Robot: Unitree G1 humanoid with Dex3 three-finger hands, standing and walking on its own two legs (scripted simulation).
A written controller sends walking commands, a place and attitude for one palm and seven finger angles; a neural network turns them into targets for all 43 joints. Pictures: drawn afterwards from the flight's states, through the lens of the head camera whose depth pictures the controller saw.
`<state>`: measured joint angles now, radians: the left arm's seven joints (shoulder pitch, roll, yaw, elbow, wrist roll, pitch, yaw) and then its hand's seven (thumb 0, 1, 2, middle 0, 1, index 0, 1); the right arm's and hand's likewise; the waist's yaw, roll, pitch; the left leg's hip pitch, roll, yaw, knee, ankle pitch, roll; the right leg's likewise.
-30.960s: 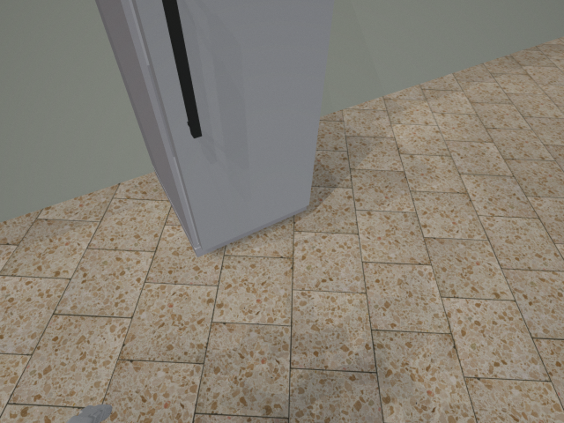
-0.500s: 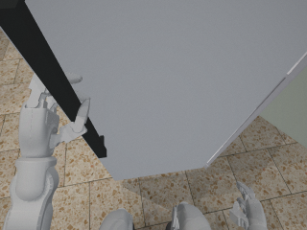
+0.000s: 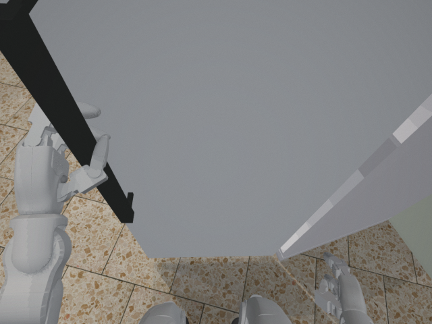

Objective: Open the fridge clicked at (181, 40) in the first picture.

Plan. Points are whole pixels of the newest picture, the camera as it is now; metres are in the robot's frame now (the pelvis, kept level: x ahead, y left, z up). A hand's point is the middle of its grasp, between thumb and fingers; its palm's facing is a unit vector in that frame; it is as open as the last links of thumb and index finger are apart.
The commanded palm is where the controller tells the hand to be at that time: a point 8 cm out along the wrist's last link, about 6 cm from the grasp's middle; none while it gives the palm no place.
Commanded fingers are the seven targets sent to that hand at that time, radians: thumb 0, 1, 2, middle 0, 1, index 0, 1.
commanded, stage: walk backward, drawing the door open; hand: left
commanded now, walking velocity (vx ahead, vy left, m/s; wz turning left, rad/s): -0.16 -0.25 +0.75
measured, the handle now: (98, 151) +0.34 +0.19 +0.14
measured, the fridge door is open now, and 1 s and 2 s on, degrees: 72 77 79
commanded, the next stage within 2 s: stop walking and hold the door back in 0.10 s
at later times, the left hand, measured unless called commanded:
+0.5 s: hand (101, 204) +0.24 +0.16 +0.17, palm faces +0.52 -0.81 -0.27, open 5.9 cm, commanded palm +0.21 +0.21 +0.16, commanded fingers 0.00 0.90 0.90 -0.45 -1.40 -0.45 -1.40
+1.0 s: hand (100, 178) +0.27 +0.16 +0.17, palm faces +0.48 -0.84 -0.25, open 5.7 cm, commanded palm +0.21 +0.23 +0.16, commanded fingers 0.00 0.90 0.90 -0.45 -1.40 -0.45 -1.40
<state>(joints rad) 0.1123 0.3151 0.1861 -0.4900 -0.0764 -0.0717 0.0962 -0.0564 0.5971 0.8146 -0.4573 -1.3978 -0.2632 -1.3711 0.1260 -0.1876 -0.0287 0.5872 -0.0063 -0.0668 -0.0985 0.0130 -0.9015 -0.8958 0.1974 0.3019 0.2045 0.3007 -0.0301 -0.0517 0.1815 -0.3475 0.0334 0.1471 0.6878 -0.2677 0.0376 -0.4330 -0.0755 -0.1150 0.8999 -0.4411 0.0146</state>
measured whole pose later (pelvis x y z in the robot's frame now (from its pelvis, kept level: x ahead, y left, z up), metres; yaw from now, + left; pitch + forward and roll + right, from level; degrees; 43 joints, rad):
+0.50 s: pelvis -0.06 -0.15 +0.02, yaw +16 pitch -3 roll +3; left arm -0.34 0.35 0.20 0.32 -0.03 -0.17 0.09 -0.11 0.60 0.77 -0.48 -1.41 -0.41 -1.40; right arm 0.11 -0.29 -0.02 0.69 0.02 -0.03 -0.11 0.01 -0.90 -0.90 0.20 0.30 0.21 0.30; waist 0.00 -0.02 0.13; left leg -0.44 -0.03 0.06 0.95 -0.43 -0.03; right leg -0.23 -0.15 -0.06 0.57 -0.27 0.05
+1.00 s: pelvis -0.10 -0.16 +0.02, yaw +15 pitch -2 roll +0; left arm -0.65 0.41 0.26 0.65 -0.02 -0.18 0.04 -0.10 0.62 0.75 -0.46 -1.40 -0.43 -1.41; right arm 0.23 -0.21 0.04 0.75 0.04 -0.04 -0.09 0.01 -0.90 -0.89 0.20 0.30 0.21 0.30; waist -0.06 0.03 0.17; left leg -0.44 0.02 0.02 0.97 -0.45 -0.01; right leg -0.26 -0.01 -0.07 0.56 -0.27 -0.02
